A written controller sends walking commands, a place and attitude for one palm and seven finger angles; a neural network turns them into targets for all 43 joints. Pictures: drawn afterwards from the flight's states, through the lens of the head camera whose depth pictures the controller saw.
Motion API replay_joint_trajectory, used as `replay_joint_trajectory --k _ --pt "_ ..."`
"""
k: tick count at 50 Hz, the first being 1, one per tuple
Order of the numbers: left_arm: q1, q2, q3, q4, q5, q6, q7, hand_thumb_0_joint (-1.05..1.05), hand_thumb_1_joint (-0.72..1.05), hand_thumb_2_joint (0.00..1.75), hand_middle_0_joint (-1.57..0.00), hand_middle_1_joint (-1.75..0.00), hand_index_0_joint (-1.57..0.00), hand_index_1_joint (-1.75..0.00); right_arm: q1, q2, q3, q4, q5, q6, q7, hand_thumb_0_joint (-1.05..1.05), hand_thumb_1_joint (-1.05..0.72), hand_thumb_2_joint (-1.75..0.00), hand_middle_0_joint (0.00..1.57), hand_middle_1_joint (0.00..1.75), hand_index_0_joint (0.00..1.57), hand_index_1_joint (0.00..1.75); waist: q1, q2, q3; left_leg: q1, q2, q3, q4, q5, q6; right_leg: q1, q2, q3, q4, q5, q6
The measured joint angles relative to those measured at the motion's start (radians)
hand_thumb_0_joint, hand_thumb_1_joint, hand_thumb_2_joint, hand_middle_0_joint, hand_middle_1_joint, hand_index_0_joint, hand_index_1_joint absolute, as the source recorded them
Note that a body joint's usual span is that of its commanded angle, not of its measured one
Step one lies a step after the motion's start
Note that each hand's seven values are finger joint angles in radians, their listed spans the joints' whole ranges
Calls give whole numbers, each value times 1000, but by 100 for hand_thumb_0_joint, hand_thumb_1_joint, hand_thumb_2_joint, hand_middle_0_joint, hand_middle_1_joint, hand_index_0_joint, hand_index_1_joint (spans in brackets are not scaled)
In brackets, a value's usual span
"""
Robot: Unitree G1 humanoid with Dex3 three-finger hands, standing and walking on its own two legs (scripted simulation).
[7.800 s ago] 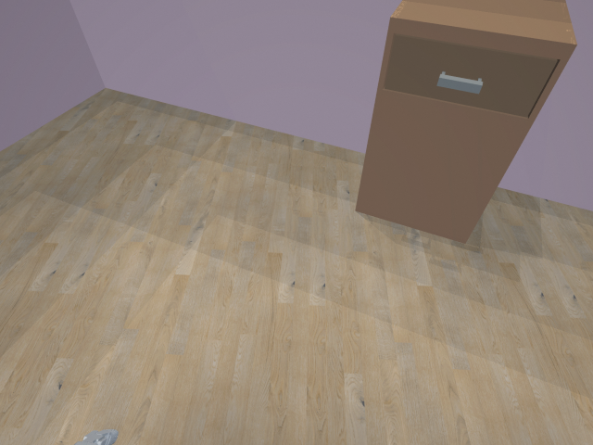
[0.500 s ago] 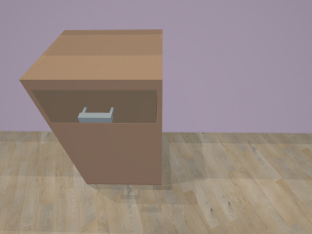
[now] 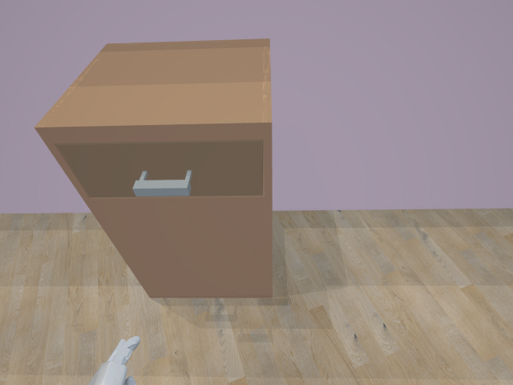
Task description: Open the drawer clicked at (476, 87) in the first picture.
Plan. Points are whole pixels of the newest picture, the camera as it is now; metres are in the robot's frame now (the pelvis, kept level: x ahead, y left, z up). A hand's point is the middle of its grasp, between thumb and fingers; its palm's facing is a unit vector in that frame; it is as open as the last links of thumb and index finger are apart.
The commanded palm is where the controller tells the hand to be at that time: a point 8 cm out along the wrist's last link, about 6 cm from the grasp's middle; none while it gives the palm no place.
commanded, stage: raise the hand with hooked fingers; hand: left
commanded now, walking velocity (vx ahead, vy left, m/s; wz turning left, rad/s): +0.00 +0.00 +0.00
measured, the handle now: (164, 181) +0.56 +0.26 -0.04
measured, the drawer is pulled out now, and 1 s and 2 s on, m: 0.00 0.00 0.00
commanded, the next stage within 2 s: move the hooked fingers above the handle in 1.74 s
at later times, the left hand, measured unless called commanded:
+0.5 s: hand (133, 332) +0.21 +0.22 -0.03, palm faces +0.05 -0.07 -1.00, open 10.0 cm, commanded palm +0.18 +0.21 +0.03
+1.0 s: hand (131, 273) +0.28 +0.22 +0.03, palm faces +0.08 -0.09 -0.99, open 12.9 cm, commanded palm +0.25 +0.22 +0.09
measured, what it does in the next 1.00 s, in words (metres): stands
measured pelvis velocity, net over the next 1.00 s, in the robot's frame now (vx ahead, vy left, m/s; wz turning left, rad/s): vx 0.01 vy -0.01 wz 0.00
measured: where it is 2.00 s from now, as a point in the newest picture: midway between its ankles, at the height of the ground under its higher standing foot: outside the picture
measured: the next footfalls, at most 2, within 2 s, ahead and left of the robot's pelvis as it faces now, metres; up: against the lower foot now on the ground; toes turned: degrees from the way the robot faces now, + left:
none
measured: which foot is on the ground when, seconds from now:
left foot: down 0.00-1.00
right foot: down 0.00-1.00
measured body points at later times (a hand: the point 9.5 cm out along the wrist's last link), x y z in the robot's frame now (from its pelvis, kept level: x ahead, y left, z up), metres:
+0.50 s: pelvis +0.00 -0.03 -0.03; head +0.03 -0.06 +0.42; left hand +0.20 +0.22 +0.03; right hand +0.26 -0.21 -0.10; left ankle -0.03 +0.09 -0.73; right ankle +0.03 -0.12 -0.73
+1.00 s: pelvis +0.01 -0.01 -0.01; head +0.04 -0.04 +0.44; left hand +0.27 +0.23 +0.09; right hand +0.21 -0.26 -0.11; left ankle -0.03 +0.09 -0.73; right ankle +0.03 -0.12 -0.73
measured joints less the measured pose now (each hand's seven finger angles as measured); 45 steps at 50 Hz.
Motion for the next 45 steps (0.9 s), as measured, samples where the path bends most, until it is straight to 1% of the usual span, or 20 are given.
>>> replay_joint_trajectory --k 2,4,5,7,9,11,13,15,17,18,20,24,27,29,31,33,36,39,42,45 --pt "-43 24 2 -91 171 -19 57 3 87 87 -21 -35 -21 -34 -51 -37 -17 -79 -28 10 17 2 -92 -89 20 30 20 30 -12 12 -34 -64 3 5 52 -17 0 -63 3 8 43 -13 -4" --pt "-70 30 15 -151 339 -42 116 3 82 86 -21 -37 -21 -37 -116 -58 -37 -163 -53 54 47 2 -92 -90 20 30 20 30 -14 17 -64 -111 13 22 92 -35 -3 -116 15 27 78 -19 -11" --pt "-72 26 21 -174 413 -55 142 3 80 85 -21 -38 -21 -38 -151 -63 -45 -205 -63 86 64 2 -91 -90 20 30 20 30 -11 16 -75 -129 19 33 108 -44 -4 -139 23 38 93 -20 -12" --pt "-61 13 22 -205 533 -88 174 2 76 83 -21 -41 -21 -40 -214 -64 -55 -281 -68 154 95 2 -91 -90 20 30 20 30 1 6 -86 -155 30 54 132 -57 -6 -176 36 59 119 -24 -13" --pt "-36 -1 11 -224 625 -123 194 1 71 81 -21 -43 -21 -43 -263 -63 -60 -343 -67 211 118 2 -91 -90 20 30 20 30 20 -12 -87 -173 37 64 149 -65 -11 -201 44 68 141 -31 -15" --pt "-4 -8 -4 -229 702 -148 218 1 66 80 -21 -46 -22 -46 -297 -60 -61 -389 -68 251 133 1 -91 -90 20 30 20 30 45 -33 -85 -193 41 64 167 -73 -17 -224 47 69 163 -41 -20" --pt "18 -3 -14 -222 766 -153 249 1 61 78 -22 -49 -22 -49 -318 -56 -63 -418 -75 278 142 1 -91 -90 20 30 20 30 75 -54 -85 -222 44 57 191 -83 -23 -251 48 61 187 -53 -26" --pt "25 12 -13 -208 810 -150 275 0 56 76 -23 -52 -23 -52 -329 -47 -62 -427 -82 291 145 1 -91 -90 20 30 20 30 103 -70 -92 -258 47 44 222 -94 -28 -282 46 48 216 -69 -32" --pt "10 36 -3 -204 826 -143 288 0 51 74 -24 -55 -24 -55 -339 -32 -56 -419 -90 298 141 1 -90 -90 20 30 20 30 122 -78 -96 -289 49 25 256 -109 -34 -304 44 31 244 -86 -38" --pt "-4 48 4 -204 823 -139 292 0 48 73 -25 -57 -25 -56 -343 -24 -51 -412 -91 300 137 1 -90 -90 20 30 20 30 127 -77 -97 -299 50 15 272 -116 -36 -309 42 20 256 -95 -40" --pt "-43 69 19 -205 805 -126 287 0 43 71 -25 -60 -26 -59 -348 -5 -36 -393 -92 303 130 1 -90 -90 20 30 20 30 127 -63 -96 -311 51 -6 298 -129 -40 -309 40 0 271 -110 -44" --pt "-138 86 36 -210 747 -74 238 0 33 67 -26 -66 -26 -65 -336 36 0 -357 -86 307 117 1 -90 -90 20 30 20 30 105 -20 -79 -291 54 -33 299 -134 -48 -271 40 -26 257 -115 -45" --pt "-183 85 40 -222 709 -42 175 0 27 64 -27 -70 -27 -70 -299 57 25 -333 -77 315 106 1 -90 -90 20 30 20 30 87 0 -65 -246 54 -33 250 -116 -48 -228 43 -25 210 -99 -43" --pt "-189 85 42 -238 692 -38 135 0 22 62 -27 -73 -27 -73 -267 60 36 -320 -72 318 102 1 -90 -90 20 30 21 30 76 6 -58 -214 53 -26 206 -100 -45 -201 46 -19 173 -84 -41" --pt "-180 87 45 -254 686 -52 106 0 18 60 -27 -76 -27 -76 -236 55 39 -308 -71 318 99 1 -90 -89 20 30 21 30 67 9 -50 -187 53 -18 168 -85 -42 -179 48 -11 141 -70 -39" --pt "-166 94 48 -269 688 -72 93 0 14 58 -27 -79 -27 -79 -210 43 32 -296 -72 318 97 1 -90 -89 20 30 21 30 61 11 -42 -169 52 -11 140 -74 -40 -165 50 -5 117 -60 -37" --pt "-152 103 55 -282 693 -99 99 0 7 55 -28 -84 -28 -83 -182 17 6 -280 -72 318 92 1 -90 -89 20 30 21 30 56 13 -31 -157 50 -8 118 -66 -37 -153 49 -1 96 -51 -33" --pt "-163 113 66 -280 694 -113 120 0 0 52 -28 -88 -28 -88 -169 -10 -24 -264 -70 317 84 1 -90 -90 20 30 21 30 56 13 -24 -155 45 -10 112 -63 -33 -149 45 -2 88 -47 -29" --pt "-199 120 75 -264 687 -102 136 0 -7 49 -29 -93 -29 -92 -173 -31 -48 -253 -64 315 76 1 -90 -90 20 30 20 30 55 15 -22 -155 41 -14 111 -61 -28 -145 40 -6 83 -46 -25" --pt "-252 123 72 -243 675 -76 129 0 -14 46 -30 -97 -30 -97 -188 -42 -60 -248 -55 310 70 1 -90 -90 20 30 20 30 54 18 -21 -144 36 -17 104 -58 -24 -130 36 -8 73 -42 -20"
